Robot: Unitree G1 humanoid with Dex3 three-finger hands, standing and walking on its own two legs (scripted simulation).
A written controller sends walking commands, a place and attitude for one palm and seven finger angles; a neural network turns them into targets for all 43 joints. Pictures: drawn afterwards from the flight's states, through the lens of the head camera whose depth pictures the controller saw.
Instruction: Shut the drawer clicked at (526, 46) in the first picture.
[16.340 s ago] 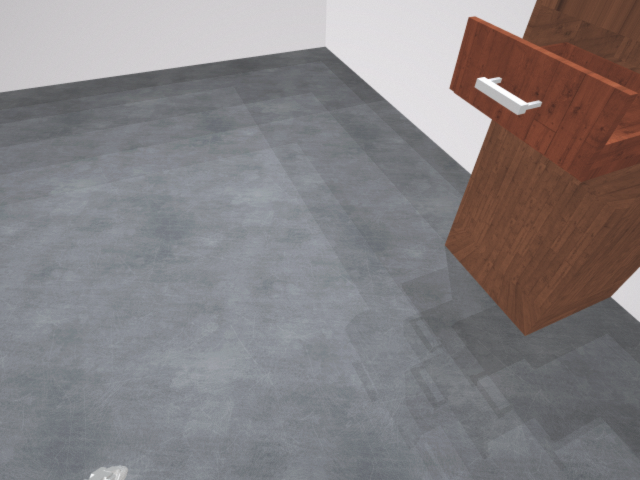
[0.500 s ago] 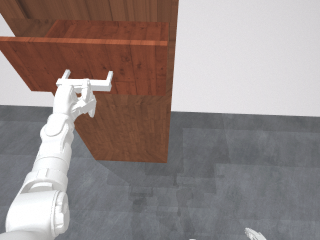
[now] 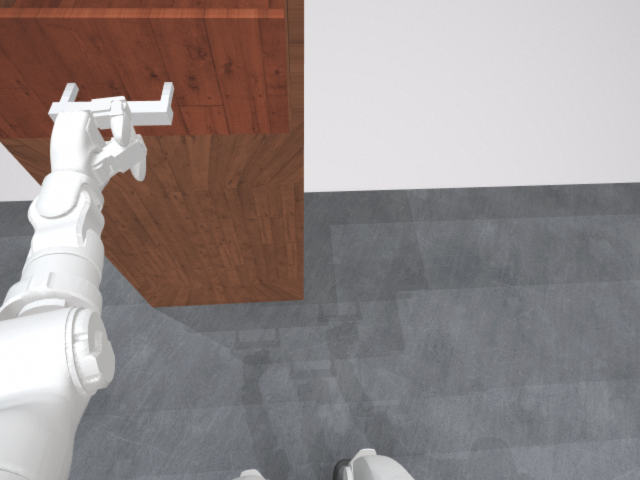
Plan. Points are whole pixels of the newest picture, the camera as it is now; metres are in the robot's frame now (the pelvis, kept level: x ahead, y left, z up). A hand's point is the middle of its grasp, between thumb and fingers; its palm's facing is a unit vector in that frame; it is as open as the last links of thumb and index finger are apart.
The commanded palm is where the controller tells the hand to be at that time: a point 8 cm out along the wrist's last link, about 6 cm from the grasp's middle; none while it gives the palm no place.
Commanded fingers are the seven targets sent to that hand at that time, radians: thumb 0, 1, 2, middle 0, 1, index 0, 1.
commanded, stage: push the drawer shut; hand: left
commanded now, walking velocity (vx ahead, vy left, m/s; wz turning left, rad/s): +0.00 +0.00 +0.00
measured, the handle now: (116, 102) +0.57 +0.23 +0.11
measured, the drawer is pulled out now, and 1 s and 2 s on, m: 0.03 0.00 0.00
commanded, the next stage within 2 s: pull the fist back off the drawer in 0.80 s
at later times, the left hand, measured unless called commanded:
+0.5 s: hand (131, 127) +0.53 +0.20 +0.11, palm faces +0.02 -1.00 -0.03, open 2.9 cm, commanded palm +0.54 +0.23 +0.11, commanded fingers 0.00 0.90 0.90 -1.40 -1.60 -1.40 -1.60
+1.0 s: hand (136, 124) +0.53 +0.19 +0.11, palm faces +0.03 -1.00 -0.03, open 3.2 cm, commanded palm +0.56 +0.22 +0.11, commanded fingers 0.00 0.90 0.90 -1.40 -1.60 -1.40 -1.60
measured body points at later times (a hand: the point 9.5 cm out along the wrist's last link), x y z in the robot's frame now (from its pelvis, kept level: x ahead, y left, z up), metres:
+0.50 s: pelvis +0.00 +0.01 -0.01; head +0.12 +0.02 +0.43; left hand +0.52 +0.26 +0.11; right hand -0.02 -0.25 -0.12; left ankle -0.02 +0.10 -0.71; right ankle +0.02 -0.10 -0.71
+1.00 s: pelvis -0.01 +0.01 -0.01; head +0.11 +0.03 +0.42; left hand +0.52 +0.25 +0.12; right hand -0.05 -0.26 -0.12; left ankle -0.02 +0.10 -0.71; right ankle +0.02 -0.10 -0.71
